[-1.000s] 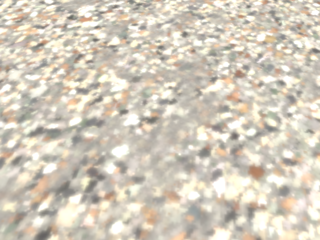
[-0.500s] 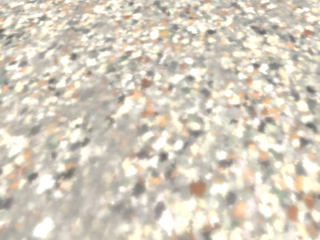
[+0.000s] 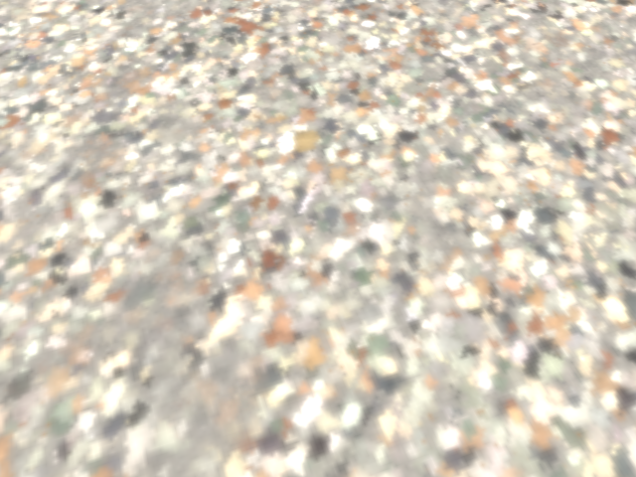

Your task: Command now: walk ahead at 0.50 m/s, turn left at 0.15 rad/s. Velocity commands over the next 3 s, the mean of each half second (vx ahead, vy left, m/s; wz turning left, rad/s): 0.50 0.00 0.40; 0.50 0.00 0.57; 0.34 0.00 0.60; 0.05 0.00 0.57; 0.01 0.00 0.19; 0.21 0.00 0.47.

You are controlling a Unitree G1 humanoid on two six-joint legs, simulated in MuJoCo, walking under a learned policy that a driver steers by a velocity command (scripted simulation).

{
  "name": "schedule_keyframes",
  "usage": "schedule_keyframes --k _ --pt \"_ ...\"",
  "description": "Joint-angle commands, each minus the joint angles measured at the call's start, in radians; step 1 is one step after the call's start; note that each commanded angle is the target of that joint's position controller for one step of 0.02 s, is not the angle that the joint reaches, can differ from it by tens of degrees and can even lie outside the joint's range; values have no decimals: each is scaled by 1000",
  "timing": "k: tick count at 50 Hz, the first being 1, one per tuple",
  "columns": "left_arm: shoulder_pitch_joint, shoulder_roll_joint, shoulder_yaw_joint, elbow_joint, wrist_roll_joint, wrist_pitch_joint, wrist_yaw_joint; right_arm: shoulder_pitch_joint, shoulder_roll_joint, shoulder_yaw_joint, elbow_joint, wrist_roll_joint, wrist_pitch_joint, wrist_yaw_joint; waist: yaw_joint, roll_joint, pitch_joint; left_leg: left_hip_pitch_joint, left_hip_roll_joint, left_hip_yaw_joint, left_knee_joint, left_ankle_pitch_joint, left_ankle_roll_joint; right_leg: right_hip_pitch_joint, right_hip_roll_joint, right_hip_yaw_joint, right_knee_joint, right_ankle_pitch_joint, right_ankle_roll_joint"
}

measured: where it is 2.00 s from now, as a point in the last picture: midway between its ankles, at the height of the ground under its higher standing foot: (218, 352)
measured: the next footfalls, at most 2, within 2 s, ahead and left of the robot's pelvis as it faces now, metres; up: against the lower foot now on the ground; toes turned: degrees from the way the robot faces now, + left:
right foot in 0.46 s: +0.43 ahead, -0.08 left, +0.00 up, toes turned +16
left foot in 0.98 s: +0.58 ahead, +0.24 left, +0.00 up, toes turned +37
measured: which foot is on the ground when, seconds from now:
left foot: down 0.00-0.48, up 0.50-0.96, down 0.98-1.00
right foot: up 0.00-0.44, down 0.46-1.00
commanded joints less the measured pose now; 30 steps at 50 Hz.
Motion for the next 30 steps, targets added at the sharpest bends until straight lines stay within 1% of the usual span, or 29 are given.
schedule_keyframes --k 1,2,3,4,5,6,8,10,11,14,17,18,19,20,21,22,23,24,25,26,27,28,29,30 --pt "-8 114 19 -97 22 -25 -8 240 -184 -64 37 33 12 4 -77 104 -126 547 372 -697 -300 -195 238 -582 -77 12 541 46 11" --pt "-75 109 13 -113 24 -31 -14 188 -133 -52 29 28 11 9 -71 31 -61 435 328 -586 -324 -132 218 -574 -117 1 485 107 14" --pt "-101 94 10 -124 25 -28 -20 181 -115 -45 37 23 8 7 -53 30 -19 360 280 -508 -343 -48 195 -555 -144 -5 428 124 21" --pt "-96 85 6 -131 33 -17 -22 184 -104 -40 53 25 3 5 -28 48 -9 302 239 -449 -360 24 175 -516 -162 -11 376 133 37" --pt "-86 73 2 -130 36 -5 -25 195 -112 -41 63 27 -4 4 -17 66 -20 277 216 -412 -368 87 172 -486 -166 -21 342 136 53" --pt "-89 67 -2 -134 36 2 -27 214 -125 -46 72 31 -10 3 -15 72 -29 266 204 -389 -372 145 179 -480 -166 -34 315 137 68" --pt "-142 59 -8 -157 34 11 -28 242 -149 -54 83 34 -12 1 -20 69 -23 240 184 -356 -394 151 189 -505 -175 -55 237 170 98" --pt "-249 55 -13 -196 30 13 -28 274 -155 -58 91 36 -8 -2 -45 67 8 231 166 -346 -417 132 182 -548 -184 -69 123 246 125" --pt "-298 50 -17 -211 28 13 -29 292 -154 -60 95 37 -6 -2 -59 68 13 234 154 -340 -416 132 169 -551 -182 -74 61 294 134" --pt "-402 42 -25 -245 19 10 -33 346 -162 -67 105 35 -2 -4 -103 75 -1 284 137 -342 -379 175 138 -540 -162 -77 -72 396 144" --pt "-476 47 -28 -275 10 2 -31 385 -167 -71 106 25 4 -10 -130 81 -15 345 149 -371 -314 270 126 -523 -135 -74 -147 398 140" --pt "-485 52 -28 -284 8 -2 -30 385 -171 -73 102 21 6 -13 -129 86 -19 361 156 -388 -289 295 120 -506 -127 -68 -171 378 134" --pt "-473 62 -25 -286 7 -7 -28 373 -178 -76 95 18 7 -17 -116 92 -24 365 164 -408 -264 307 108 -467 -122 -58 -202 350 125" --pt "-438 76 -21 -280 6 -12 -25 348 -187 -79 84 15 8 -20 -93 98 -31 351 168 -425 -235 312 93 -400 -113 -53 -239 314 114" --pt "-376 91 -14 -263 5 -17 -20 321 -197 -82 74 15 8 -21 -62 101 -49 328 162 -438 -188 332 78 -302 -97 -55 -274 277 100" --pt "-269 113 -3 -232 9 -28 -10 301 -198 -83 67 20 4 -18 -7 68 -95 290 119 -418 -71 355 55 -145 -91 -56 -343 282 77" --pt "-140 176 15 -214 28 -42 6 298 -157 -71 51 32 -6 -9 48 -23 -199 206 53 -353 151 249 27 56 -232 76 -387 187 30" --pt "-45 261 36 -220 49 -33 21 341 -66 -50 13 62 -10 -8 60 -191 -323 -40 -67 -210 422 -185 -10 306 -492 409 -448 12 -39" --pt "-74 267 45 -207 34 -14 18 394 -109 -55 3 41 2 -13 3 -270 -324 -188 -68 -159 563 -425 -7 275 -571 674 -517 -49 -112" --pt "-136 162 25 -224 27 -7 12 363 -146 -61 35 20 18 -15 -15 -100 -189 -221 7 -177 628 -344 -2 161 -525 555 -515 -101 -102" --pt "-181 97 10 -227 19 -9 7 306 -133 -59 33 15 21 -3 -18 -33 -98 -207 35 -166 607 -266 -10 52 -465 400 -537 -6 -83" --pt "-202 74 2 -224 21 -13 6 283 -115 -57 28 11 27 6 -33 -55 -62 -182 61 -155 574 -225 -20 -12 -419 282 -563 111 -58" --pt "-190 68 0 -210 17 -20 7 268 -112 -58 21 -2 38 15 -42 -93 -41 -170 78 -146 558 -209 -31 -47 -389 200 -576 209 -48" --pt "-180 70 2 -199 13 -28 5 269 -105 -56 23 -6 49 23 -48 -103 -39 -160 81 -135 563 -187 -39 -62 -368 139 -584 291 -43"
